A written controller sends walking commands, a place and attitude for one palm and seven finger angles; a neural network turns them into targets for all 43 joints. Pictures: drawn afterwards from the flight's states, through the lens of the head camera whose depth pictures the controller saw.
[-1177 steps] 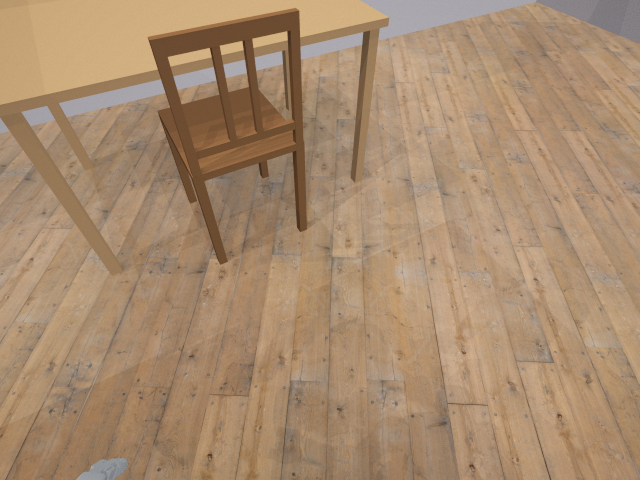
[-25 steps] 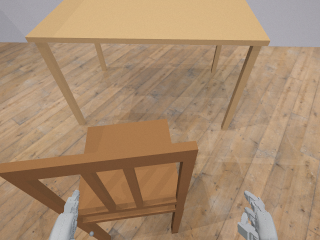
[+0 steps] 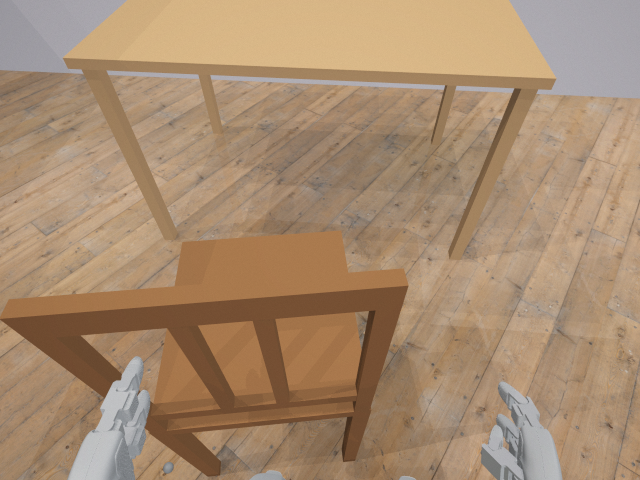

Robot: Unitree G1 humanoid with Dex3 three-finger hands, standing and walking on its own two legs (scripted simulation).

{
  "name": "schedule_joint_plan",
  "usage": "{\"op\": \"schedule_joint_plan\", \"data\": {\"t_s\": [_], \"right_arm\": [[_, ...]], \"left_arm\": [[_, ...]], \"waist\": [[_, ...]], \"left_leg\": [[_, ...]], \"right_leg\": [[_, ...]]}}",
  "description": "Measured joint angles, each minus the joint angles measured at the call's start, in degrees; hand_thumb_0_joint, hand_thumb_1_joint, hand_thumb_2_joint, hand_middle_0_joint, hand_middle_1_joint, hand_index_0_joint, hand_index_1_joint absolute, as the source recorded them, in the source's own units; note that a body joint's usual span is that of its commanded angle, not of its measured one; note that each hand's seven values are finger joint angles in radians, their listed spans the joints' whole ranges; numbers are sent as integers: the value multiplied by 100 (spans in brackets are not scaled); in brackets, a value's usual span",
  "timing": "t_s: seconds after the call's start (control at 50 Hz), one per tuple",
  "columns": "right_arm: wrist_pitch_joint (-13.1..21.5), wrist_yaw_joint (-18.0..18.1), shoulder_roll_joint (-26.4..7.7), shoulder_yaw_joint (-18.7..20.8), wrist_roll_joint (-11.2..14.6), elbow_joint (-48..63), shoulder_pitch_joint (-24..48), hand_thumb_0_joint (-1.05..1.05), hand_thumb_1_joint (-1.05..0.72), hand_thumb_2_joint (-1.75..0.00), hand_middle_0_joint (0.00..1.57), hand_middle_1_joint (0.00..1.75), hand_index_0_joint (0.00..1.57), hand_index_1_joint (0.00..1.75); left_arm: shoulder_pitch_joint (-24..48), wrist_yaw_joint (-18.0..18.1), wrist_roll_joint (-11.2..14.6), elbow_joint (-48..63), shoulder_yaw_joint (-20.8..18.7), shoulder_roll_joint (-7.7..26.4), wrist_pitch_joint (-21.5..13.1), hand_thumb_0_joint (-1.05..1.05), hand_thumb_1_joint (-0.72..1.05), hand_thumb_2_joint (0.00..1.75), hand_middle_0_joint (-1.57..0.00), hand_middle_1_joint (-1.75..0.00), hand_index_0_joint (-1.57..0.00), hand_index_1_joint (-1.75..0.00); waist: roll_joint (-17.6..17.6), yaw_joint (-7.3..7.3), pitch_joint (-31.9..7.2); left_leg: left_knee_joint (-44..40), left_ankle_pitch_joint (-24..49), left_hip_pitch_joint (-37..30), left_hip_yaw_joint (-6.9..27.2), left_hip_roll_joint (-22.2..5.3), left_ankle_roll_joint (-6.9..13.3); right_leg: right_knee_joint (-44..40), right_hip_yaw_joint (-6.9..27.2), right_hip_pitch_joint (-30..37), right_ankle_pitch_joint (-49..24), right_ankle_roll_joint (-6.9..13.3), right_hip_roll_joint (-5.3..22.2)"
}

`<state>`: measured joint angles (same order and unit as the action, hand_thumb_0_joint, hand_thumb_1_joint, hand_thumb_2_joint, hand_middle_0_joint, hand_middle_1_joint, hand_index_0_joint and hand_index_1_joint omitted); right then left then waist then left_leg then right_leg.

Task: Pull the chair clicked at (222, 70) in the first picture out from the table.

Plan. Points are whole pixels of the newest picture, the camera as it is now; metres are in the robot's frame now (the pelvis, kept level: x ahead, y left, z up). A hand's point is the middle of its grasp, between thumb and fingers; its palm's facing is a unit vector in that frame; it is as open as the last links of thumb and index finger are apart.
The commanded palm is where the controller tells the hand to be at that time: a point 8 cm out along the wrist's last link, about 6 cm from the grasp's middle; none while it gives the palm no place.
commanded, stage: draw the hand back to the body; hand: left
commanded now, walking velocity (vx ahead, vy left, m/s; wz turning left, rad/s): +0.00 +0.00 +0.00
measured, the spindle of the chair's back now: (208, 369) +0.26 +0.18 -0.03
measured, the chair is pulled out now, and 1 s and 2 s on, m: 0.59 0.59 0.59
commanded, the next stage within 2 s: step back with the hand held close in 1.40 s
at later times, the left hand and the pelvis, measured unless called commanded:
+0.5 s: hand (115, 448) +0.14 +0.20 +0.09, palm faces +0.10 -0.91 -0.41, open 15.6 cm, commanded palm +0.12 +0.26 +0.15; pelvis +0.00 +0.00 +0.03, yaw -1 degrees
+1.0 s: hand (92, 426) +0.16 +0.22 +0.10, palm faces +0.18 -0.82 -0.54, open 8.0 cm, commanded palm +0.17 +0.28 +0.24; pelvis +0.03 -0.03 +0.06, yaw +0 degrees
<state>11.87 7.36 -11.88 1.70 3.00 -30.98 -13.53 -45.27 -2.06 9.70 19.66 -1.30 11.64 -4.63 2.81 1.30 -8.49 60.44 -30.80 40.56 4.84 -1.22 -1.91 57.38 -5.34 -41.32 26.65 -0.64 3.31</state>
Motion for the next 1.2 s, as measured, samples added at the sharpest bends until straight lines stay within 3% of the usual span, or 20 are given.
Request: {"op": "schedule_joint_plan", "data": {"t_s": [0.12,0.18,0.34,0.42,0.46,0.52,0.82,1.06,1.2], "right_arm": [[7,-189,108,26,73,-163,173,1,-91,-90,20,30,20,30],[-5,-233,127,9,124,-163,224,1,-91,-90,20,30,20,30],[129,-106,72,-108,207,-138,187,1,-91,-90,20,30,20,30],[-63,27,19,-165,69,-189,79,1,-91,-90,20,30,20,30],[-157,70,-10,-218,22,-216,66,1,-91,-90,20,30,20,30],[-212,118,-32,-284,-27,-281,59,1,-91,-90,20,30,20,30],[91,16,-116,-422,-136,-809,283,1,-91,-90,20,30,20,30],[257,-65,-250,-386,-18,-1016,438,1,-91,-90,20,30,20,30],[320,-115,-257,-391,43,-1102,455,1,-91,-90,20,30,20,30]], "left_arm": [[268,-601,303,-60,-394,117,-1046,-1,-54,21,-1,0,-1,0],[345,-921,489,-104,-558,214,-1235,-1,-54,21,-1,0,-1,0],[358,-993,709,-121,-670,439,-637,-1,-51,22,-1,-1,-5,-2],[329,20,-260,206,-500,867,244,-1,-43,26,-2,-3,-10,-6],[276,381,-482,300,-382,968,590,-1,-38,29,-3,-4,-15,-8],[292,670,-610,308,-276,1031,899,-1,-29,33,-4,-6,-21,-12],[566,871,-672,120,-372,1240,1512,0,23,58,-12,-16,-41,-27],[747,927,-597,193,-425,1510,1984,1,66,79,-18,-25,-47,-35],[794,930,-567,194,-476,1548,2054,1,83,87,-20,-29,-46,-38]], "waist": [[17,5,61],[49,6,109],[133,-19,252],[147,82,363],[193,69,445],[227,81,574],[261,317,1058],[276,474,1183],[283,485,1255]], "left_leg": [[145,-20,99,-40,-29,-18],[151,-10,60,-63,-44,-21],[-261,158,-465,-81,-66,-17],[-699,284,-1047,-101,-111,-40],[-954,363,-1367,-108,-121,-30],[-1323,488,-1787,-135,-124,-23],[-2601,929,-3014,-142,-119,-94],[-2916,1004,-3304,-73,-129,-169],[-2966,1028,-3326,-37,-135,-206]], "right_leg": [[161,50,-137,4,19,-29],[172,74,-113,-14,22,-44],[-244,71,414,-182,21,-73],[-688,68,995,-318,32,-122],[-949,61,1319,-397,33,-135],[-1292,69,1726,-508,33,-142],[-2267,19,2842,-753,90,-141],[-2369,-65,3071,-680,155,-141],[-2332,-103,3069,-640,194,-141]]}}
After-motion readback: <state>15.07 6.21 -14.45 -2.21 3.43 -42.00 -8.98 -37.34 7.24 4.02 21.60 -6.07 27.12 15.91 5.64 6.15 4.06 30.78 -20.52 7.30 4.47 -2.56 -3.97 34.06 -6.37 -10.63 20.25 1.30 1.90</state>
